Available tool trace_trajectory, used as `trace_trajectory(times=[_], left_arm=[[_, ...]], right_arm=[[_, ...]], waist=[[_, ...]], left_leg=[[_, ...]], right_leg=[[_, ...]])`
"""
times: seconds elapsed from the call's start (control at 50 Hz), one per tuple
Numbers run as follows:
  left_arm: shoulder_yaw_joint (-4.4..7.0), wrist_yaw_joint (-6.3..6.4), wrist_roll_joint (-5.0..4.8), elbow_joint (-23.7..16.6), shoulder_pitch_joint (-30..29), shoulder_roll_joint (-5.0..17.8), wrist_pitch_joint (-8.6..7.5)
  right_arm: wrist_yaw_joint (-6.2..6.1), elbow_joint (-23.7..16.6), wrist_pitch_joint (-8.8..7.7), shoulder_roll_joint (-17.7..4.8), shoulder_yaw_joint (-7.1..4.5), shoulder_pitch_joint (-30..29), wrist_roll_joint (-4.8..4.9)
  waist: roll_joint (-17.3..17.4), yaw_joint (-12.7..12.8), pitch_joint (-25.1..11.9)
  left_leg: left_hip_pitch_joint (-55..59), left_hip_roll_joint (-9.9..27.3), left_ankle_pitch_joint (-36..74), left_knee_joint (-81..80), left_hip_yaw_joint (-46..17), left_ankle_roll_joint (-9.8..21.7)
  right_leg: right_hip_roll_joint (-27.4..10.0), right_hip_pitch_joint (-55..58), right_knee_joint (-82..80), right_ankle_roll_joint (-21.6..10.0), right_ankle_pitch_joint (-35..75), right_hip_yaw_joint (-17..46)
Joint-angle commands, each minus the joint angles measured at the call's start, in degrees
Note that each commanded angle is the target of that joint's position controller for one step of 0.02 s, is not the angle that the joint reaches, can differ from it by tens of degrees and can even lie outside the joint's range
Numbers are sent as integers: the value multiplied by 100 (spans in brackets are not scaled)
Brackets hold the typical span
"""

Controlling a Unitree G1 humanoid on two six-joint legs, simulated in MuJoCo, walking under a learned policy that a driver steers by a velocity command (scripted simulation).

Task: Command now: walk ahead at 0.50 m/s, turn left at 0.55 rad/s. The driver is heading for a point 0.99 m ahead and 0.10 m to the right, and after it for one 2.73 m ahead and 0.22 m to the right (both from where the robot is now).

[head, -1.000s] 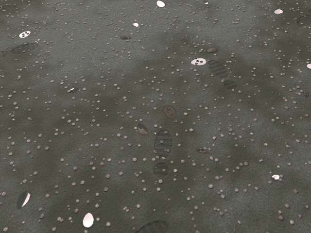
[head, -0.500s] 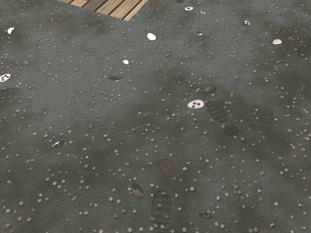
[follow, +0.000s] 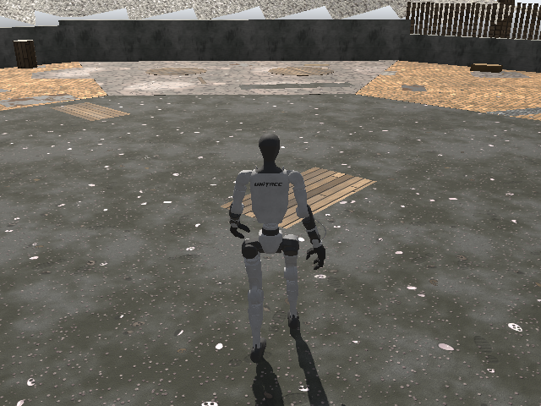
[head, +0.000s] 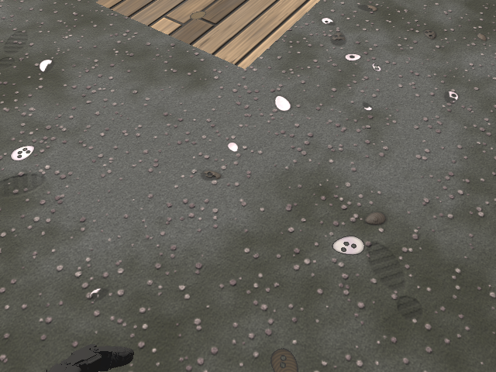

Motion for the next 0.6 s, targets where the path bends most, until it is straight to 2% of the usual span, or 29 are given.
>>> trace_trajectory(times=[0.02,0.04,0.06,0.08,0.1,0.12,0.14,0.16,0.18,0.2,0.22,0.24,0.26,0.3,0.36,0.42,0.48,0.52,0.54,0.56,0.58,0.6], left_arm=[[154,40,-44,-489,-201,634,-169],[210,87,-54,-337,304,764,-199],[284,157,-34,-149,1023,927,-267],[387,260,82,-64,1902,1294,-316],[507,306,182,-82,2080,1750,-240],[516,260,57,-36,1890,1469,-156],[408,218,7,-90,1560,930,-148],[333,174,2,-56,1350,617,-172],[304,169,16,10,1316,533,-203],[291,169,-5,117,1385,515,-240],[312,142,-31,216,1495,587,-299],[311,108,-65,317,1680,560,-359],[336,89,-116,405,1751,634,-394],[352,74,-166,493,1798,669,-393],[381,75,-170,654,2046,678,-312],[458,61,-149,786,2329,861,-260],[503,67,-141,859,2442,950,-216],[525,87,-164,859,2339,983,-191],[491,79,-192,833,2352,824,-211],[399,82,-216,571,2213,451,-241],[376,106,-300,405,2630,256,-187],[474,145,-138,611,2548,680,-56]], right_arm=[[-81,-332,-40,-1039,-252,-35,-42],[-64,-392,-59,-1092,-263,-219,-43],[-11,-409,-101,-1094,-256,-330,9],[44,-525,-163,-794,-166,-295,81],[37,-664,-161,-244,-47,363,234],[-10,-532,-94,-693,-79,471,18],[10,-443,-59,-743,-95,143,-65],[58,-485,-60,-637,-61,-200,-95],[101,-524,-39,-567,-53,-372,-117],[152,-553,8,-531,-43,-421,-164],[182,-547,53,-490,-28,-360,-178],[191,-565,67,-488,-20,-450,-198],[209,-618,77,-446,-3,-530,-212],[245,-767,75,-425,45,-984,-249],[277,-1043,29,-205,199,-1859,-197],[254,-1163,-18,-236,256,-2292,-117],[162,-1237,-88,-379,228,-2360,-90],[76,-1058,-168,-492,165,-1757,-116],[-3,-872,-245,-756,65,-1115,-202],[-80,-841,-288,-1230,-43,-174,-327],[-100,-775,-165,-1684,-185,-182,-244],[-80,-862,-119,-1094,-73,-532,-170]], waist=[[686,330,-118],[683,559,-318],[431,936,-692],[-100,1258,-1471],[-1320,947,-2048],[-969,780,-1768],[-238,721,-965],[67,705,-505],[-123,642,-297],[-317,575,-205],[-517,523,-264],[-427,534,-278],[-477,475,-340],[-410,472,-222],[-373,660,-3],[-364,787,-2],[-370,740,-84],[-199,399,-252],[152,155,-653],[957,-248,-1450],[2042,27,-1547],[1031,170,-884]], left_leg=[[-138,1505,3404,340,-1167,369],[-340,1405,3821,746,-1171,252],[-613,1102,3885,1642,-955,117],[-1164,804,2801,3010,-529,-16],[-2852,-70,-980,4531,233,-207],[-3437,300,-1293,5174,345,-160],[-3483,550,-732,5297,325,-180],[-3392,692,-379,5067,384,-220],[-3290,813,-256,4832,424,-254],[-3149,865,-203,4670,458,-294],[-3030,841,-191,4596,488,-329],[-3042,815,-193,4512,482,-345],[-3113,829,-150,4369,557,-390],[-3346,1059,153,3887,875,-502],[-3140,1145,696,2724,1160,-683],[-2637,985,987,1939,1296,-735],[-2168,908,885,1536,1243,-637],[-1123,811,898,867,1241,-515],[-97,1126,744,659,892,-361],[1053,2579,-331,357,-542,-83],[1430,3506,-1258,-428,-2482,415],[792,3298,-1790,-500,-2322,438]], right_leg=[[295,793,-579,-177,-321,-55],[440,1584,-737,-278,-540,-99],[352,2645,-1116,-434,-404,-41],[-699,3908,-1266,-729,-1326,927],[-2186,5212,-1695,-1378,-1848,3384],[-2247,4764,-1900,-1598,-2375,4244],[-1956,3996,-2011,-1512,-2362,3424],[-1618,3393,-2144,-1397,-1760,2611],[-1343,3065,-2255,-1257,-1155,2026],[-1105,2829,-2360,-1156,-671,1582],[-1083,2764,-2356,-1210,-130,1400],[-1021,2799,-2321,-1259,499,1263],[-1025,2834,-2366,-1362,595,1193],[-947,2793,-2566,-1463,571,1065],[-679,2489,-2698,-1425,434,796],[-677,2429,-2540,-1352,674,808],[-829,2567,-2178,-1254,804,1095],[-667,2368,-1508,-1077,832,1097],[-305,2005,-540,-939,722,851],[145,1266,1089,-782,-705,377],[747,-190,2270,-687,-2819,-162],[308,-444,2874,-754,-2586,134]])
Velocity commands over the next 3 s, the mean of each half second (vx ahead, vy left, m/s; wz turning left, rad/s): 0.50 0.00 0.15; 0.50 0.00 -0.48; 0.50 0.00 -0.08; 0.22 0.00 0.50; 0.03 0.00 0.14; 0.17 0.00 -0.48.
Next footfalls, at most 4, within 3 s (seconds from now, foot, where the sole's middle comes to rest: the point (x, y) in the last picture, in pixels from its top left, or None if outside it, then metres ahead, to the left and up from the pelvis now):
0.08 right None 0.22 -0.12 -0.78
0.54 left None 0.41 0.11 -0.78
1.06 right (277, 297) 0.65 -0.14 -0.78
1.62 left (249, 205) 0.98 -0.09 -0.78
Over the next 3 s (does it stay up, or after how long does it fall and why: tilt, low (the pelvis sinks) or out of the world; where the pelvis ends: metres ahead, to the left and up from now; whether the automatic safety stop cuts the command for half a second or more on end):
stays up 0.98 -0.17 0.01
